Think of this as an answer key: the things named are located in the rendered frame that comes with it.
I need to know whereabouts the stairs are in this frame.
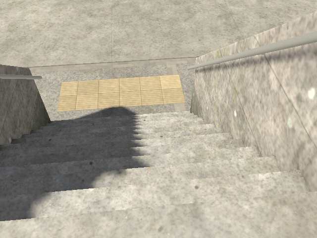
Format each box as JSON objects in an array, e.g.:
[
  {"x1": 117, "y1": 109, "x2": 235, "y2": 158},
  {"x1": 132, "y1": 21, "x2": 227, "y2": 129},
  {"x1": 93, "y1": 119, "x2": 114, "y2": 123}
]
[{"x1": 0, "y1": 111, "x2": 310, "y2": 221}]

